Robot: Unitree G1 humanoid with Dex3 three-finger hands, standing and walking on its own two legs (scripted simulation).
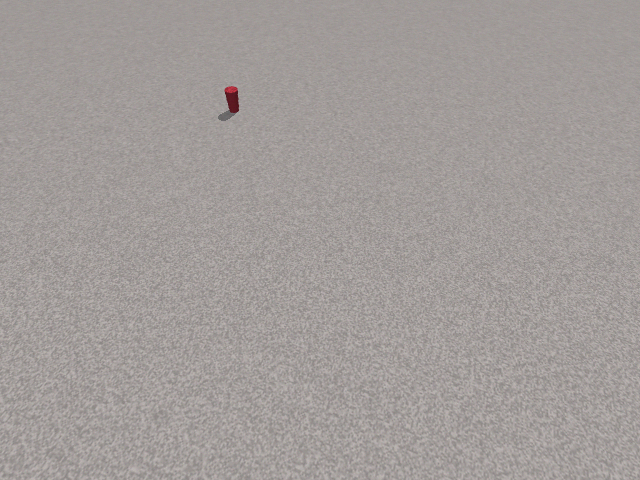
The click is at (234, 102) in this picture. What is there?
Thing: tapered cup
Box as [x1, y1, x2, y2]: [225, 86, 238, 112]
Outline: 230,86 225,88 225,94 230,111 235,112 238,110 237,89 233,86
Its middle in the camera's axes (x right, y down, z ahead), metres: -0.48 -0.79 +2.22
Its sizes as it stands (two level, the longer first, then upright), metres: 0.071 0.071 0.127
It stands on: the floor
